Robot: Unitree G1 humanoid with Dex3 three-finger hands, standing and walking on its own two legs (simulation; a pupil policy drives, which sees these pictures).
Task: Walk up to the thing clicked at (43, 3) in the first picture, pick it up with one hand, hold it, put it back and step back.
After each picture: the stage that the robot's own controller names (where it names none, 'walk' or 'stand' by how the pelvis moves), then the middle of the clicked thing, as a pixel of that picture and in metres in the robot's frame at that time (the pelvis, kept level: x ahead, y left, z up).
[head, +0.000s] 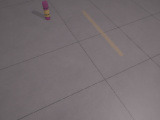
stand; (46, 10) +1.80 +0.49 -0.65
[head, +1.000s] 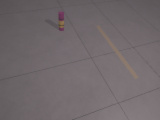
walk; (61, 21) +1.69 +0.22 -0.63
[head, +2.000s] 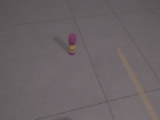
walk; (72, 45) +1.10 +0.09 -0.64
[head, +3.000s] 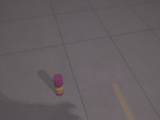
walk; (58, 85) +0.67 +0.17 -0.64
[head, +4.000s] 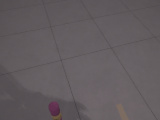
walk; (55, 113) +0.46 +0.20 -0.64
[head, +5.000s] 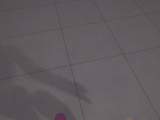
stand; out of the picture +0.36 +0.17 -0.65
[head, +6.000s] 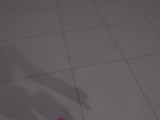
stand; out of the picture +0.35 +0.16 -0.65
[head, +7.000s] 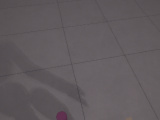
stand; out of the picture +0.37 +0.15 -0.65
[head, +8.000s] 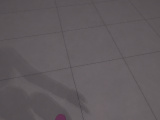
stand; out of the picture +0.38 +0.16 -0.66
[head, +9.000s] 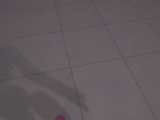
stand; out of the picture +0.36 +0.16 -0.66
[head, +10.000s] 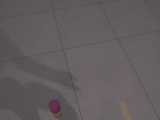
go down; (56, 109) +0.38 +0.17 -0.63
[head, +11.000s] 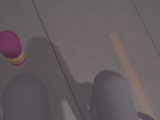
go down; (13, 51) +0.42 +0.24 -0.23
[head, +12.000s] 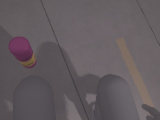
close in; (25, 55) +0.42 +0.23 -0.26
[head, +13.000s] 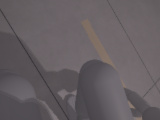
close in; out of the picture +0.40 +0.28 -0.16
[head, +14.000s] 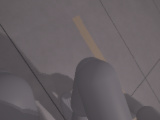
close; out of the picture +0.41 +0.28 -0.15
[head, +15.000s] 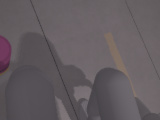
lift; out of the picture +0.32 +0.27 -0.11
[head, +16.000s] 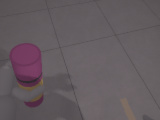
lift; (30, 80) +0.31 +0.17 +0.05
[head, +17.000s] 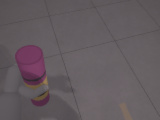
hold; (35, 80) +0.32 +0.16 +0.02
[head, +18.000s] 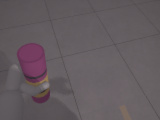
crouch; (36, 77) +0.33 +0.17 +0.03
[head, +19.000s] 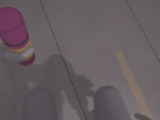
crouch; (18, 42) +0.43 +0.20 -0.05
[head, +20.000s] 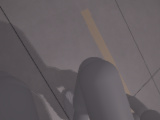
lower; out of the picture +0.42 +0.30 -0.17
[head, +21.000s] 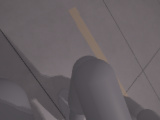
lower; out of the picture +0.44 +0.31 -0.16
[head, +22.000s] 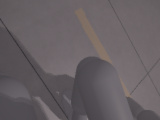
lower; out of the picture +0.42 +0.31 -0.16
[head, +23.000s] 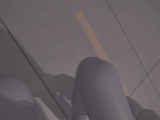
lower; out of the picture +0.41 +0.30 -0.16
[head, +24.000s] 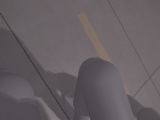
loosen; out of the picture +0.39 +0.30 -0.16
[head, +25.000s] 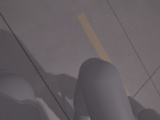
withdraw; out of the picture +0.40 +0.28 -0.16
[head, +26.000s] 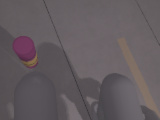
walk; (27, 55) +0.42 +0.24 -0.23
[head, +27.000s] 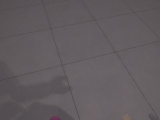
stand; out of the picture +0.35 +0.16 -0.59
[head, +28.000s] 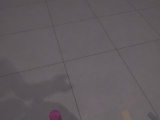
stand; out of the picture +0.38 +0.18 -0.60
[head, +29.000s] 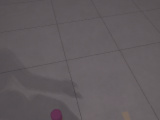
stand; out of the picture +0.37 +0.18 -0.61
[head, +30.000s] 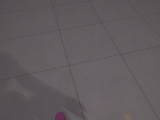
walk; out of the picture +0.39 +0.17 -0.65
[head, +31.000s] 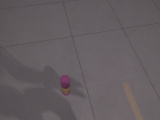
walk; (65, 86) +0.56 +0.13 -0.64
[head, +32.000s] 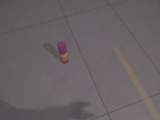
walk; (63, 53) +0.87 +0.23 -0.63
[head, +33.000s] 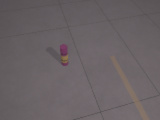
stand; (64, 55) +1.03 +0.19 -0.64
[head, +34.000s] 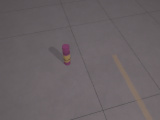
stand; (66, 55) +1.04 +0.17 -0.66
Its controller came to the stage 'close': yes
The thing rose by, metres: 0.67
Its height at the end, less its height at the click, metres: +0.00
